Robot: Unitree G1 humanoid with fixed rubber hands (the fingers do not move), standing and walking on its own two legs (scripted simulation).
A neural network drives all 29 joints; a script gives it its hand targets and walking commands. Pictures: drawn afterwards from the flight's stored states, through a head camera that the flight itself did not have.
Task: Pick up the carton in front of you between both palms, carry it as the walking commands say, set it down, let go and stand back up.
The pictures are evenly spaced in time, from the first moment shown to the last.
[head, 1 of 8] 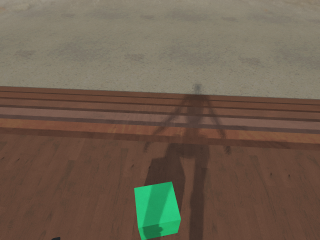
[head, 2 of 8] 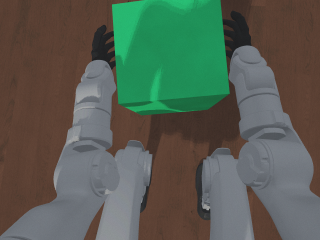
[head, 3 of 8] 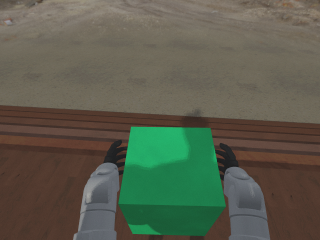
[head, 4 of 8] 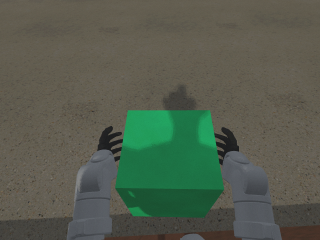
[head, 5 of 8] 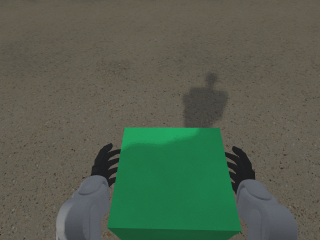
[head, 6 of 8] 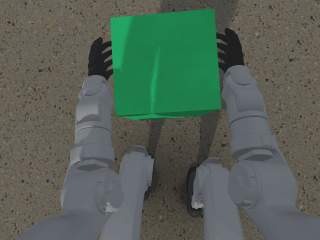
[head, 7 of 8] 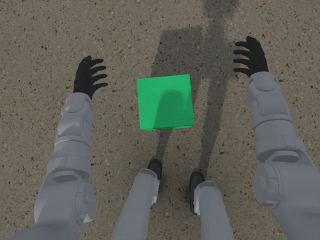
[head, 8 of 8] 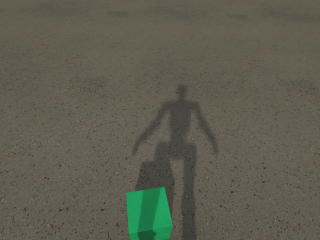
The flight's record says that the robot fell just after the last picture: no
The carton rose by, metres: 0.68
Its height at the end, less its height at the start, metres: -0.76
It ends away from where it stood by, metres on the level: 4.33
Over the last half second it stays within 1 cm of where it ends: yes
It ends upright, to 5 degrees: yes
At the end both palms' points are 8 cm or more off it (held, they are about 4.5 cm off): yes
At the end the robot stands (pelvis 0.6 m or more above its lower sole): yes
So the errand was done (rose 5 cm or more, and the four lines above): yes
